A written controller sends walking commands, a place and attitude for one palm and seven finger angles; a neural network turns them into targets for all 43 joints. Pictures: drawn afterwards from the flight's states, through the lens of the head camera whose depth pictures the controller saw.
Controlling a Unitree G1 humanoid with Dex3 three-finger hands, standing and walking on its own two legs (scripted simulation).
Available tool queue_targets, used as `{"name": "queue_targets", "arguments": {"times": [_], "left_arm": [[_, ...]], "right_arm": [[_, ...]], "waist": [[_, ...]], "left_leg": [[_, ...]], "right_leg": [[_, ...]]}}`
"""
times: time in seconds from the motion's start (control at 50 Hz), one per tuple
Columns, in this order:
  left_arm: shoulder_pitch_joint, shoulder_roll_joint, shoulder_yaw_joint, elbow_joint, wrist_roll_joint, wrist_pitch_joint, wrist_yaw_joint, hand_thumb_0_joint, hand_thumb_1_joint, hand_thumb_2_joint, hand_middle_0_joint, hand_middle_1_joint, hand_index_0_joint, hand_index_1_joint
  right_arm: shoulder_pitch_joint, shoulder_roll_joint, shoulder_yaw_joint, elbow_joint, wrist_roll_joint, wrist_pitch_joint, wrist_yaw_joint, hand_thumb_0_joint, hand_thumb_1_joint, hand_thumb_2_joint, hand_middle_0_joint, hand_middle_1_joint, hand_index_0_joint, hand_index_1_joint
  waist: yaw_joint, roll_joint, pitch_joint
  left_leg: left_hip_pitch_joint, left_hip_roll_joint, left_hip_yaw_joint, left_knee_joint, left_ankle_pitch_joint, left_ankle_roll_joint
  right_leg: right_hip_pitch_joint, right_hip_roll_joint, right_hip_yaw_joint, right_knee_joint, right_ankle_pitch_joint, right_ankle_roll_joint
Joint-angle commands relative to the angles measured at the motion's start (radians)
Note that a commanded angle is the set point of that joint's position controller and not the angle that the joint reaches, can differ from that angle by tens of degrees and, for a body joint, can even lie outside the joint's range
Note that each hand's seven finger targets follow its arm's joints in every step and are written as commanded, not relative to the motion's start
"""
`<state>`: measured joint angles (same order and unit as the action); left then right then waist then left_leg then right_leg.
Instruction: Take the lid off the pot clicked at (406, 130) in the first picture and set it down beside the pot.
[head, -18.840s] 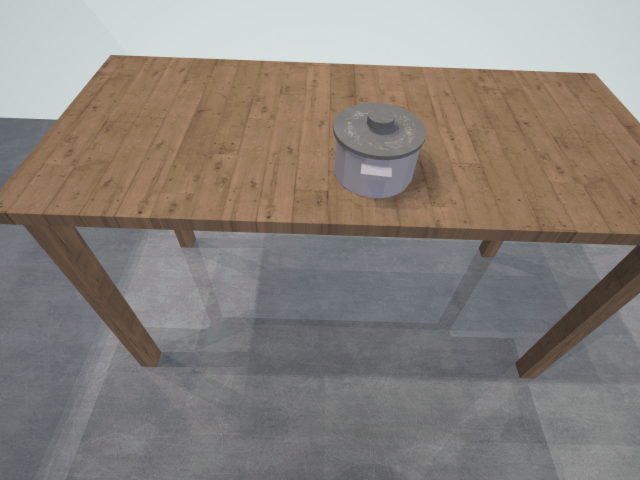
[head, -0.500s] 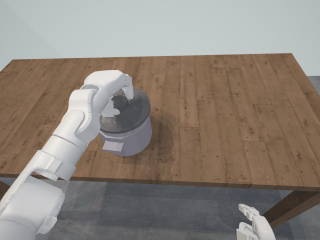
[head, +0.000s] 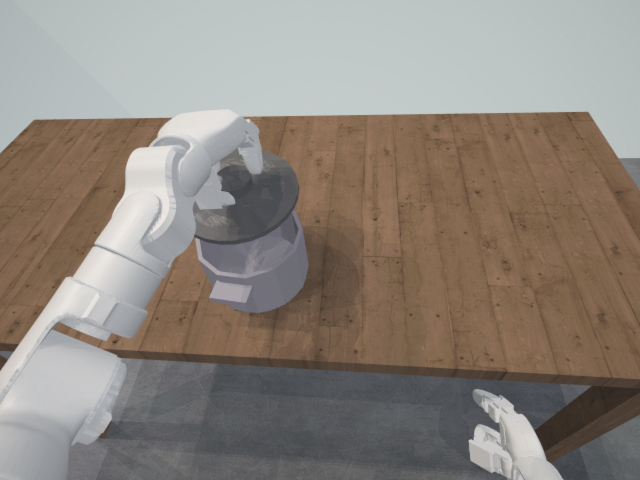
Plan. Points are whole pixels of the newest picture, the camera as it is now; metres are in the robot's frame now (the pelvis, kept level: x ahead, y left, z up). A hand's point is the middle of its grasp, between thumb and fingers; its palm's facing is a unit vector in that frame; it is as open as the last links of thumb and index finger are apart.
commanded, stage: lift the lid straight up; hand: left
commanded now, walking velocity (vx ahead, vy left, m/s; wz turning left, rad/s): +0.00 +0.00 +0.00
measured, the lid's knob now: (233, 182) +0.44 +0.14 +0.15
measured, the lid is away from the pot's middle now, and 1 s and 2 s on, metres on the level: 0.02 0.03 0.11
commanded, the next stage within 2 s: move the lid sideways beside the pot in 1.04 s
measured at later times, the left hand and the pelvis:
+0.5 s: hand (211, 146) +0.42 +0.14 +0.22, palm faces -0.15 -0.06 -0.99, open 7.9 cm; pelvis -0.01 +0.00 +0.00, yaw +0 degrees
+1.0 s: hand (209, 116) +0.42 +0.13 +0.26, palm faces -0.11 -0.06 -0.99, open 7.9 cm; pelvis -0.01 +0.00 +0.00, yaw +0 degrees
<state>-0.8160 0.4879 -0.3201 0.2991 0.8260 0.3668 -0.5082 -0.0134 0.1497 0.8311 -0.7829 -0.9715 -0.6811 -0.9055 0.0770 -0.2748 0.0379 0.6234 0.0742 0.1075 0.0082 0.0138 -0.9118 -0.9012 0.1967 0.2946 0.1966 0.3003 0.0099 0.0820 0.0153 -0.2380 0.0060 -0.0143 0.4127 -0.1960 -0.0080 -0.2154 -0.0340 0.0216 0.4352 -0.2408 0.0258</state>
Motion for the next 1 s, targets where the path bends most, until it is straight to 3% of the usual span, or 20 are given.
{"name": "queue_targets", "arguments": {"times": [0.0,0.04,0.06,0.14,0.22,0.28,0.34,0.38,0.44,0.54,0.56,0.6,0.68,0.74,0.78,0.84,0.88,0.94,0.96,0.98], "left_arm": [[-0.586,0.210,0.159,-0.197,0.031,0.000,0.044,0.000,0.580,1.030,-0.960,-1.061,-0.876,-1.008],[-0.581,0.261,0.208,-0.218,0.026,-0.003,0.040,0.000,0.580,1.030,-0.960,-1.061,-0.876,-1.008],[-0.603,0.234,0.179,-0.254,0.026,-0.008,0.036,0.000,0.580,1.030,-0.960,-1.061,-0.876,-1.008],[-0.565,0.193,0.157,-0.156,0.022,0.002,0.025,0.000,0.580,1.030,-0.960,-1.061,-0.876,-1.008],[-0.631,0.258,0.200,-0.206,0.034,-0.005,0.031,0.000,0.580,1.030,-0.960,-1.061,-0.876,-1.008],[-0.644,0.220,0.169,-0.167,0.032,-0.001,0.028,0.000,0.580,1.030,-0.960,-1.061,-0.876,-1.008],[-0.635,0.242,0.194,-0.224,0.021,-0.006,0.030,0.000,0.580,1.030,-0.960,-1.061,-0.876,-1.008],[-0.628,0.261,0.209,-0.169,0.035,0.002,0.028,0.000,0.580,1.030,-0.960,-1.061,-0.876,-1.008],[-0.631,0.206,0.164,-0.175,0.022,0.004,0.021,0.000,0.580,1.030,-0.960,-1.061,-0.876,-1.008],[-0.705,0.213,0.161,-0.231,0.020,0.003,0.023,0.000,0.580,1.030,-0.960,-1.061,-0.876,-1.008],[-0.722,0.259,0.198,-0.232,0.030,0.004,0.025,0.000,0.580,1.030,-0.960,-1.061,-0.876,-1.008],[-0.714,0.224,0.166,-0.136,0.034,0.018,0.020,0.000,0.580,1.030,-0.960,-1.061,-0.876,-1.008],[-0.779,0.237,0.172,-0.187,0.034,0.009,0.026,0.000,0.580,1.030,-0.960,-1.061,-0.876,-1.008],[-0.747,0.225,0.169,-0.120,0.029,0.017,0.022,0.000,0.580,1.030,-0.960,-1.061,-0.876,-1.008],[-0.779,0.275,0.205,-0.146,0.040,0.016,0.022,0.000,0.580,1.030,-0.960,-1.061,-0.876,-1.008],[-0.738,0.226,0.172,-0.088,0.031,0.025,0.009,0.000,0.580,1.030,-0.960,-1.061,-0.876,-1.008],[-0.733,0.272,0.206,-0.099,0.044,0.028,0.006,0.000,0.580,1.030,-0.960,-1.061,-0.876,-1.008],[-0.738,0.188,0.135,-0.146,0.028,0.025,-0.005,0.000,0.580,1.030,-0.960,-1.061,-0.876,-1.008],[-0.776,0.218,0.154,-0.209,0.034,0.020,-0.003,0.000,0.580,1.030,-0.960,-1.061,-0.876,-1.008],[-0.746,0.241,0.175,-0.177,0.038,0.026,-0.004,0.000,0.580,1.030,-0.960,-1.061,-0.876,-1.008]], "right_arm": [[-0.128,-0.095,-0.040,-0.144,0.001,-0.056,-0.001,0.000,-0.900,-0.900,0.200,0.300,0.200,0.300],[-0.129,-0.106,-0.043,-0.148,0.001,-0.059,0.001,0.000,-0.900,-0.900,0.200,0.300,0.200,0.300],[-0.132,-0.095,-0.039,-0.157,-0.001,-0.064,0.002,0.000,-0.900,-0.900,0.200,0.300,0.200,0.300],[-0.129,-0.104,-0.042,-0.141,0.005,-0.053,0.004,0.000,-0.900,-0.900,0.200,0.300,0.200,0.300],[-0.130,-0.099,-0.039,-0.147,-0.001,-0.066,0.001,0.000,-0.900,-0.900,0.200,0.300,0.200,0.300],[-0.126,-0.098,-0.037,-0.143,0.002,-0.063,0.001,0.000,-0.900,-0.900,0.200,0.300,0.200,0.300],[-0.135,-0.102,-0.042,-0.155,0.001,-0.070,0.005,0.000,-0.900,-0.900,0.200,0.300,0.200,0.300],[-0.130,-0.100,-0.036,-0.148,0.000,-0.067,0.004,0.000,-0.900,-0.900,0.200,0.300,0.200,0.300],[-0.139,-0.103,-0.038,-0.152,0.007,-0.059,0.006,0.000,-0.900,-0.900,0.200,0.300,0.200,0.300],[-0.143,-0.098,-0.037,-0.160,0.008,-0.073,0.005,0.000,-0.900,-0.900,0.200,0.300,0.200,0.300],[-0.130,-0.096,-0.035,-0.156,0.004,-0.078,0.002,0.000,-0.900,-0.900,0.200,0.300,0.200,0.300],[-0.135,-0.098,-0.030,-0.141,0.007,-0.068,-0.002,0.000,-0.900,-0.900,0.200,0.300,0.200,0.300],[-0.138,-0.096,-0.030,-0.152,0.006,-0.079,-0.003,0.000,-0.900,-0.900,0.200,0.300,0.200,0.300],[-0.140,-0.104,-0.030,-0.144,0.009,-0.073,-0.005,0.000,-0.900,-0.900,0.200,0.300,0.200,0.300],[-0.139,-0.101,-0.029,-0.148,0.005,-0.081,-0.007,0.000,-0.900,-0.900,0.200,0.300,0.200,0.300],[-0.137,-0.108,-0.031,-0.146,0.011,-0.071,-0.007,0.000,-0.900,-0.900,0.200,0.300,0.200,0.300],[-0.136,-0.107,-0.029,-0.151,0.006,-0.074,-0.007,0.000,-0.900,-0.900,0.200,0.300,0.200,0.300],[-0.153,-0.105,-0.031,-0.166,0.015,-0.067,-0.001,0.000,-0.900,-0.900,0.200,0.300,0.200,0.300],[-0.147,-0.099,-0.030,-0.172,0.011,-0.076,0.001,0.000,-0.900,-0.900,0.200,0.300,0.200,0.300],[-0.151,-0.101,-0.030,-0.170,0.010,-0.075,0.001,0.000,-0.900,-0.900,0.200,0.300,0.200,0.300]], "waist": [[-0.010,-0.076,-0.424],[-0.001,-0.085,-0.454],[-0.001,-0.069,-0.477],[-0.008,-0.096,-0.387],[0.005,-0.089,-0.445],[-0.002,-0.099,-0.419],[0.006,-0.064,-0.457],[0.011,-0.118,-0.430],[0.000,-0.105,-0.409],[0.001,-0.073,-0.454],[0.010,-0.088,-0.476],[0.002,-0.120,-0.400],[0.008,-0.080,-0.459],[0.003,-0.106,-0.424],[0.014,-0.116,-0.460],[0.005,-0.139,-0.417],[0.019,-0.137,-0.439],[0.002,-0.117,-0.438],[0.012,-0.090,-0.487],[0.014,-0.107,-0.470]], "left_leg": [[0.216,-0.045,0.023,-0.001,0.276,0.071],[0.216,-0.047,0.018,-0.001,0.291,0.073],[0.226,-0.049,0.018,-0.002,0.311,0.073],[0.194,-0.045,0.023,-0.015,0.241,0.070],[0.212,-0.047,0.014,-0.014,0.273,0.072],[0.201,-0.042,0.017,-0.025,0.245,0.067],[0.219,-0.044,0.016,-0.015,0.275,0.071],[0.191,-0.041,0.017,-0.024,0.273,0.068],[0.189,-0.041,0.023,-0.027,0.243,0.068],[0.223,-0.042,0.016,-0.018,0.275,0.071],[0.224,-0.043,0.018,-0.023,0.284,0.071],[0.182,-0.041,0.025,-0.033,0.232,0.067],[0.210,-0.045,0.021,-0.033,0.245,0.069],[0.188,-0.042,0.024,-0.036,0.231,0.068],[0.196,-0.045,0.025,-0.037,0.246,0.072],[0.177,-0.043,0.033,-0.038,0.232,0.072],[0.175,-0.046,0.032,-0.033,0.250,0.074],[0.193,-0.044,0.033,-0.026,0.261,0.072],[0.217,-0.047,0.031,-0.025,0.290,0.073],[0.207,-0.047,0.028,-0.020,0.296,0.075]], "right_leg": [[0.093,0.057,-0.060,-0.029,0.362,-0.051],[0.118,0.056,-0.056,-0.029,0.381,-0.053],[0.131,0.055,-0.055,-0.022,0.397,-0.052],[0.071,0.057,-0.070,-0.044,0.315,-0.054],[0.107,0.056,-0.061,-0.036,0.340,-0.055],[0.092,0.057,-0.067,-0.043,0.304,-0.055],[0.106,0.053,-0.063,-0.037,0.331,-0.060],[0.112,0.053,-0.064,-0.038,0.335,-0.057],[0.088,0.051,-0.069,-0.047,0.306,-0.057],[0.092,0.054,-0.066,-0.041,0.318,-0.061],[0.115,0.053,-0.061,-0.042,0.328,-0.059],[0.081,0.050,-0.067,-0.050,0.294,-0.055],[0.102,0.049,-0.060,-0.050,0.293,-0.060],[0.087,0.047,-0.065,-0.055,0.287,-0.060],[0.118,0.043,-0.054,-0.053,0.310,-0.057],[0.095,0.042,-0.062,-0.061,0.306,-0.055],[0.118,0.039,-0.053,-0.054,0.330,-0.055],[0.097,0.042,-0.063,-0.050,0.333,-0.056],[0.121,0.044,-0.058,-0.044,0.351,-0.057],[0.118,0.046,-0.057,-0.043,0.357,-0.059]]}}
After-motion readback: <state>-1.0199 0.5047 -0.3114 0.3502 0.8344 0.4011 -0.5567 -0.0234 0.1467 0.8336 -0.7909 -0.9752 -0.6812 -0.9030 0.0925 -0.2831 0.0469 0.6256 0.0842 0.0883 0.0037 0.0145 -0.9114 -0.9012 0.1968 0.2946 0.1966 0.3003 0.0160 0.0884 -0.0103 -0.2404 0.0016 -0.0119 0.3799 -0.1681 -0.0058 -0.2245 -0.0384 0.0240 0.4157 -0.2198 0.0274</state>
